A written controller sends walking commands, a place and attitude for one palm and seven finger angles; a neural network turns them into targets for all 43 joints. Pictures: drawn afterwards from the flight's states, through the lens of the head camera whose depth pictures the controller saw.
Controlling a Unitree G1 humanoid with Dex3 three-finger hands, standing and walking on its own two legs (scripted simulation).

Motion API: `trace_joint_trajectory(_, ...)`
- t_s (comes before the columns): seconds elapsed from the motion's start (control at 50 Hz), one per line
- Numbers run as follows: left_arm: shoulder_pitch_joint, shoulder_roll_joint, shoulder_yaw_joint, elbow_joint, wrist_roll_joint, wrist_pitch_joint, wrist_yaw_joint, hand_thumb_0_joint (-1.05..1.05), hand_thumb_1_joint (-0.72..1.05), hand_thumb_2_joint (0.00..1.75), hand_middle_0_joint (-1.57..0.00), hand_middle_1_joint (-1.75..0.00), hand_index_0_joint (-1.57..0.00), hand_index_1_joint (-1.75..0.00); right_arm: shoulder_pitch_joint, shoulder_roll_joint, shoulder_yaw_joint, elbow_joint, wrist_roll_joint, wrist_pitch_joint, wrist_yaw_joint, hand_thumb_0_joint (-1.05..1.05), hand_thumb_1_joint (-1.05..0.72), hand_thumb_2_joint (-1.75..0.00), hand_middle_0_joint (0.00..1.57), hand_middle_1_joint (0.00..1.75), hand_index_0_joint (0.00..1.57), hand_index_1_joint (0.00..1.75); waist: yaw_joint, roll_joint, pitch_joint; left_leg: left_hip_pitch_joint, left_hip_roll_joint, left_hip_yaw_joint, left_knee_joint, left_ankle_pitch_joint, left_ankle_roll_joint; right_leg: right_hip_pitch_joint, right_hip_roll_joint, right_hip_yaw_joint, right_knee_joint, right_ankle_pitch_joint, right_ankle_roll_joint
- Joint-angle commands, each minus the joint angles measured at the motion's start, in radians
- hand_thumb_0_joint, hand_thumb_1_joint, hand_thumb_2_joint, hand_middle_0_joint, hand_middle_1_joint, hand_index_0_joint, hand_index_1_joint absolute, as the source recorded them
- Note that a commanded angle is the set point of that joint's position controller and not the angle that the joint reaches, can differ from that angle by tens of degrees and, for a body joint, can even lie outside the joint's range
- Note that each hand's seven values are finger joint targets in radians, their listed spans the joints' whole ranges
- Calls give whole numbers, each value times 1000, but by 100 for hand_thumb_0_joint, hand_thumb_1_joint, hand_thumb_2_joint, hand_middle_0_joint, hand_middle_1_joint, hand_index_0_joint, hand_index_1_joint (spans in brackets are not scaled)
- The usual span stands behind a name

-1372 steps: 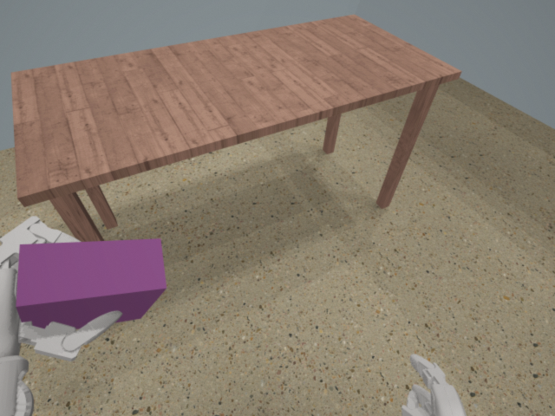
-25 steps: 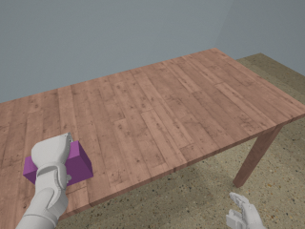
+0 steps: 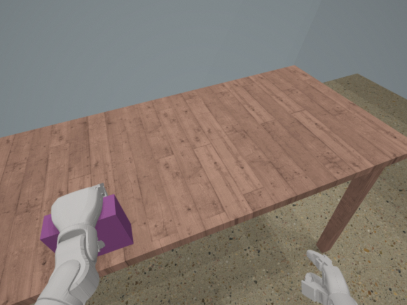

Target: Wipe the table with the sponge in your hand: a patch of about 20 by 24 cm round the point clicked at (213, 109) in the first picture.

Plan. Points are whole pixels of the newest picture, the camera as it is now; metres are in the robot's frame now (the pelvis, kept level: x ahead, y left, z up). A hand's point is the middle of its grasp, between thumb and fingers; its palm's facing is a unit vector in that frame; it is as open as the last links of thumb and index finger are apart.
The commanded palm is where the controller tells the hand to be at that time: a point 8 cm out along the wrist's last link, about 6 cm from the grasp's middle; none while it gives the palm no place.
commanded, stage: slide across to the third lane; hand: left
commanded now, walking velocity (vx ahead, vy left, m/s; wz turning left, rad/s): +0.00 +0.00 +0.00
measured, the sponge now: (95, 235) +0.25 +0.28 -0.01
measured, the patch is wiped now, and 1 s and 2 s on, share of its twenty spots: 0.60 0.60 0.85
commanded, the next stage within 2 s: wipe forward along the third lane in 0.44 s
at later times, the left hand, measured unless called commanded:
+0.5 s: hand (125, 208) +0.29 +0.22 +0.04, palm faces -0.01 -0.05 -1.00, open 9.8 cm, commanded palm +0.26 +0.19 +0.09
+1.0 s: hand (129, 195) +0.33 +0.22 +0.04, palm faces -0.07 -0.04 -1.00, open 9.8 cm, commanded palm +0.31 +0.22 +0.07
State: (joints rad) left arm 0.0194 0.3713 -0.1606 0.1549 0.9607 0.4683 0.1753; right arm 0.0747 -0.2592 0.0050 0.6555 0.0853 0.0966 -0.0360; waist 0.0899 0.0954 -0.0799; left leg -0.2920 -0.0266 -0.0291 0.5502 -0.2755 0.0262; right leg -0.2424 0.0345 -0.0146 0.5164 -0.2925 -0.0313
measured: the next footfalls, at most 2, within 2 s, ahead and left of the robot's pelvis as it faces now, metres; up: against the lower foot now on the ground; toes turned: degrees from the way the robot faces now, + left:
none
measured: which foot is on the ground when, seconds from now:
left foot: down 0.00-1.00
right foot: down 0.00-1.00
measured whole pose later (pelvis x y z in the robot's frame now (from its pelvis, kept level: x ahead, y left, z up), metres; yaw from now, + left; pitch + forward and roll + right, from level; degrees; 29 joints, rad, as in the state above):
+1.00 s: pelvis -0.02 -0.04 +0.00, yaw +0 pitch +4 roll +0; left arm -0.39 0.32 -0.18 0.61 0.97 0.45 0.17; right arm 0.11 -0.27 0.01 0.70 0.09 0.13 -0.06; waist 0.04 0.07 -0.10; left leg -0.38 0.01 -0.04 0.57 -0.26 -0.01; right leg -0.35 0.07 -0.02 0.57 -0.29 -0.08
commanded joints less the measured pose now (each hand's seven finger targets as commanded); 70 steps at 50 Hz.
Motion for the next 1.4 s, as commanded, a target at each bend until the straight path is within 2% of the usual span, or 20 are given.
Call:
trace_joint_trajectory(0.0, -230, -10, -62, -96, -27, -43, -10, 0, 10, 130, -120, -160, -120, -160, -193, -96, -27, -167, 0, -67, -1, 0, -90, -90, 20, 30, 20, 30, -37, -130, -102, 88, -2, -34, -68, 148, 23, -30, 19, 19, -73, 160, -36)
trace_joint_trajectory(0.34, -454, -23, -77, 56, -19, 36, 39, 0, 10, 130, -120, -160, -120, -160, -229, -95, -20, -146, 7, -47, 13, 0, -90, -90, 20, 30, 20, 30, -21, -154, -129, 54, -5, -14, -74, 92, 13, -25, 15, 25, -71, 107, -37)
trace_joint_trajectory(0.4, -487, -91, -146, 78, -18, 52, 31, 0, 10, 130, -120, -160, -120, -160, -229, -88, -17, -151, 12, -42, 16, 0, -90, -90, 20, 30, 20, 30, -35, -155, -129, 54, -11, -3, -63, 100, 17, -24, 9, 20, -70, 130, -34)
trace_joint_trajectory(0.44, -477, -35, -94, 89, -16, 56, 31, 0, 10, 130, -120, -160, -120, -160, -229, -96, -19, -149, 8, -36, 16, 0, -90, -90, 20, 30, 20, 30, -23, -155, -144, 48, -12, -5, -65, 106, 17, -5, 10, 38, -74, 143, -35)
trace_joint_trajectory(0.5, -470, -85, -138, 107, -21, 57, 22, 0, 10, 130, -120, -160, -120, -160, -222, -90, -18, -153, 11, -31, 18, 0, -90, -90, 20, 30, 20, 30, -33, -171, -150, 41, -16, 4, -51, 126, 19, 8, 4, 38, -65, 202, -32)
trace_joint_trajectory(0.54, -483, -11, -70, 127, -14, 58, 23, 0, 10, 130, -120, -160, -120, -160, -221, -99, -19, -144, 9, -21, 15, 0, -90, -90, 20, 30, 20, 30, -26, -172, -149, 32, -14, 1, -57, 122, 17, 14, 5, 56, -70, 199, -33)
trace_joint_trajectory(0.6, -528, -34, -95, 160, -10, 59, 23, 0, 10, 130, -120, -160, -120, -160, -211, -98, -16, -140, 10, -16, 5, 0, -90, -90, 20, 30, 20, 30, -42, -175, -139, 20, -18, 18, -51, 111, 18, 7, -1, 57, -70, 213, -26)
trace_joint_trajectory(0.64, -501, 53, -7, 196, -8, 57, 27, 0, 10, 130, -120, -160, -120, -160, -206, -107, -19, -132, 7, -11, 0, 0, -90, -90, 20, 30, 20, 30, -24, -188, -134, 5, -20, 12, -54, 112, 17, 21, 1, 80, -79, 222, -28)
trace_joint_trajectory(0.7, -544, 26, -44, 238, -2, 49, 18, 0, 10, 130, -120, -160, -120, -160, -188, -105, -17, -129, 8, -9, -11, 0, -90, -90, 20, 30, 20, 30, -47, -197, -115, -12, -23, 26, -47, 94, 19, 7, -6, 79, -82, 218, -18)
trace_joint_trajectory(0.74, -572, 102, 18, 281, 15, 42, 16, 0, 10, 130, -120, -160, -120, -160, -177, -114, -17, -113, 7, -4, -18, 0, -90, -90, 20, 30, 20, 30, -42, -175, -117, -18, -22, 20, -50, 89, 16, -2, -3, 101, -86, 202, -24)
trace_joint_trajectory(0.8, -564, 58, -24, 315, 24, 24, 7, 0, 10, 130, -120, -160, -120, -160, -155, -111, -20, -121, 8, -5, -18, 0, -90, -90, 20, 30, 20, 30, -50, -167, -139, -29, -26, 28, -34, 110, 17, 8, -8, 88, -69, 254, -22)
trace_joint_trajectory(0.9, -613, 85, -4, 397, 22, -9, 8, 0, 10, 130, -120, -160, -120, -160, -116, -117, -24, -111, 7, -6, -25, 0, -90, -90, 20, 30, 20, 30, -66, -175, -137, -68, -25, 31, -24, 76, 18, -14, -10, 99, -75, 214, -15)
trace_joint_trajectory(0.94, -616, 161, 61, 448, 26, -20, 10, 0, 10, 130, -120, -160, -120, -160, -108, -126, -23, -102, 7, -4, -28, 0, -90, -90, 20, 30, 20, 30, -57, -192, -125, -103, -23, 21, -28, 57, 16, -22, -7, 116, -82, 178, -15)
trace_joint_trajectory(1.02, -674, 130, 29, 479, 32, -52, 23, 0, 10, 130, -120, -160, -120, -160, -75, -125, -31, -102, 6, -11, -27, 0, -90, -90, 20, 30, 20, 30, -75, -170, -149, -108, -18, 29, -13, 49, 19, -46, -12, 98, -69, 164, -11)
trace_joint_trajectory(1.04, -665, 187, 84, 491, 32, -59, 28, 0, 10, 130, -120, -160, -120, -160, -72, -130, -34, -96, 4, -11, -28, 0, -90, -90, 20, 30, 20, 30, -60, -170, -170, -116, -18, 21, -15, 54, 18, -31, -7, 113, -70, 166, -15)
trace_joint_trajectory(1.1, -709, 157, 47, 512, 27, -74, 34, 0, 10, 130, -120, -160, -120, -160, -46, -129, -36, -95, 5, -13, -25, 0, -90, -90, 20, 30, 20, 30, -85, -178, -179, -130, -14, 34, 0, 54, 21, -31, -15, 100, -62, 190, -4)
trace_joint_trajectory(1.14, -685, 220, 110, 542, 28, -78, 41, 0, 10, 130, -120, -160, -120, -160, -38, -136, -39, -89, 4, -12, -24, 0, -90, -90, 20, 30, 20, 30, -65, -185, -196, -145, -15, 25, -4, 63, 20, -17, -9, 114, -64, 199, -9)
trace_joint_trajectory(1.22, -762, 174, 54, 579, 35, -92, 51, 0, 10, 130, -120, -160, -120, -160, -12, -132, -41, -82, 6, -16, -20, 0, -90, -90, 20, 30, 20, 30, -97, -163, -174, -147, -8, 30, 2, 44, 23, -66, -13, 88, -59, 163, -5)
trace_joint_trajectory(1.34, -824, 255, 117, 664, 41, -106, 67, 0, 10, 130, -120, -160, -120, -160, 18, -140, -42, -62, 4, -15, -20, 0, -90, -90, 20, 30, 20, 30, -92, -169, -188, -175, -6, 22, -1, 25, 24, -81, -7, 85, -62, 103, -6)
trace_joint_trajectory(1.38, -872, 202, 65, 682, 47, -115, 72, 0, 10, 130, -120, -160, -120, -160, 36, -133, -44, -59, 4, -17, -18, 0, -90, -90, 20, 30, 20, 30, -111, -152, -184, -165, -3, 26, 6, 21, 25, -112, -8, 63, -52, 95, -4)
